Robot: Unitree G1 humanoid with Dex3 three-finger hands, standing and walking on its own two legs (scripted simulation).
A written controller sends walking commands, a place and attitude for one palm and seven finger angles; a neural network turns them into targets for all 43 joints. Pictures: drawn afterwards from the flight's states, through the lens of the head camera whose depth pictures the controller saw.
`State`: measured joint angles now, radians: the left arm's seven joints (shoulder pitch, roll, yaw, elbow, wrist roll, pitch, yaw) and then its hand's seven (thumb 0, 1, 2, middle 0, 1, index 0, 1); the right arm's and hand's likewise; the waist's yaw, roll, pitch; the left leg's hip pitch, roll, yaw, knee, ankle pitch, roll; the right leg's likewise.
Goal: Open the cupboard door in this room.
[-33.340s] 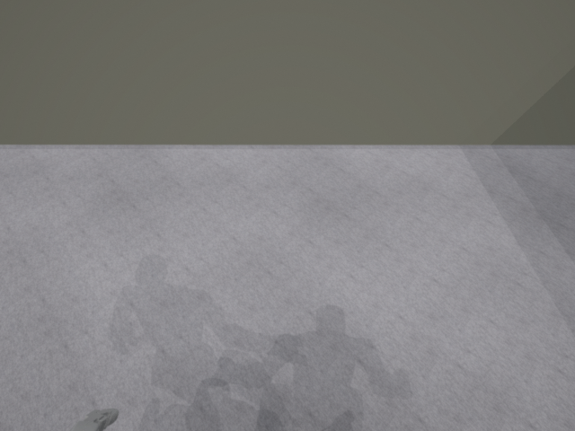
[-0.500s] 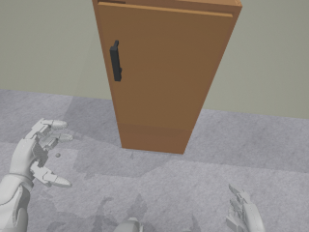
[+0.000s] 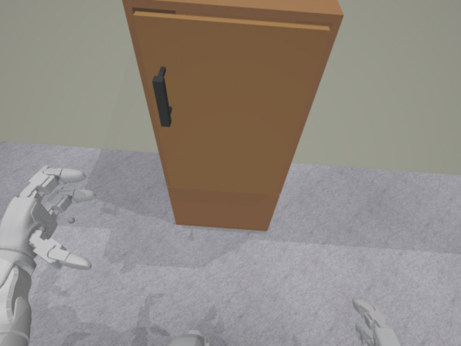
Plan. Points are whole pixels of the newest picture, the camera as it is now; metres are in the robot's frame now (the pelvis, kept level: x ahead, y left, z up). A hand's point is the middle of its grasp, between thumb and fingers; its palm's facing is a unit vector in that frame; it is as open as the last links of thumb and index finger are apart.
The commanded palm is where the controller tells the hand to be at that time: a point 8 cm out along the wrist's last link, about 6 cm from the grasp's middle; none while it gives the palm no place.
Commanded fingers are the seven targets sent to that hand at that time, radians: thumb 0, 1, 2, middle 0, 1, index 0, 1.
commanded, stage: raise the hand with hooked fingers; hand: left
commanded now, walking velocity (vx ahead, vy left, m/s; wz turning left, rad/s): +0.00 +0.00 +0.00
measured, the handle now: (164, 97) +0.62 +0.19 +0.05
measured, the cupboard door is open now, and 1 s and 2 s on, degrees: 0 0 0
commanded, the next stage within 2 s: move the hooked fingers beside the handle in 0.20 s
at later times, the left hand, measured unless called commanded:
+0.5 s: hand (88, 209) +0.31 +0.25 +0.07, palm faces +0.03 -1.00 -0.03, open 13.9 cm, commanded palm +0.29 +0.30 +0.06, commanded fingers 0.00 -0.50 0.30 -0.30 -1.20 -0.30 -1.20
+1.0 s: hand (110, 163) +0.41 +0.25 +0.06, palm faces -0.01 -1.00 -0.01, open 13.9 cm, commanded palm +0.39 +0.30 +0.06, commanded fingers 0.00 -0.50 0.30 -0.30 -1.20 -0.30 -1.20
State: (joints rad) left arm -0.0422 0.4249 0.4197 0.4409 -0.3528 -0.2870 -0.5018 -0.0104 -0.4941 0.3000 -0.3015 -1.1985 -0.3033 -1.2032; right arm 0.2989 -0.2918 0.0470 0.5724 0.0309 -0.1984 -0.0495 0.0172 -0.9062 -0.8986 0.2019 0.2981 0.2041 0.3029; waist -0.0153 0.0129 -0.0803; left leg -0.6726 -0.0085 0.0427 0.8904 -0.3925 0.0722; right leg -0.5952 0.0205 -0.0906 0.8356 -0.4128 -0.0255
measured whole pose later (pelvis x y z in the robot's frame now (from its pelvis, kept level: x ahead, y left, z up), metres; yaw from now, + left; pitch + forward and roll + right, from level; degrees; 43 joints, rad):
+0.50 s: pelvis +0.00 -0.03 -0.01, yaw +1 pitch +10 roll -2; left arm -0.18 0.44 0.43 0.58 -0.34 -0.31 -0.52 -0.01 -0.50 0.30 -0.30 -1.20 -0.31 -1.20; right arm 0.25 -0.29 0.06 0.59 0.04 -0.20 -0.07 0.02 -0.91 -0.90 0.20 0.30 0.20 0.30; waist -0.01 0.02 -0.08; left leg -0.71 0.01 0.01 0.93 -0.40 0.04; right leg -0.63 0.04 -0.12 0.88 -0.43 -0.06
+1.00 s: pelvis +0.00 -0.02 -0.01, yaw -1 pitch +16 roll -2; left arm -0.51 0.55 0.47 0.91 -0.25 -0.34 -0.52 -0.01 -0.49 0.30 -0.30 -1.20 -0.30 -1.20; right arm 0.35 -0.30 0.04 0.63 0.03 -0.11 -0.05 0.01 -0.91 -0.90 0.20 0.30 0.20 0.30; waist -0.08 0.01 -0.09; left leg -0.82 0.02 0.04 0.97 -0.42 0.05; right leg -0.75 0.05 -0.09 0.91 -0.44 -0.05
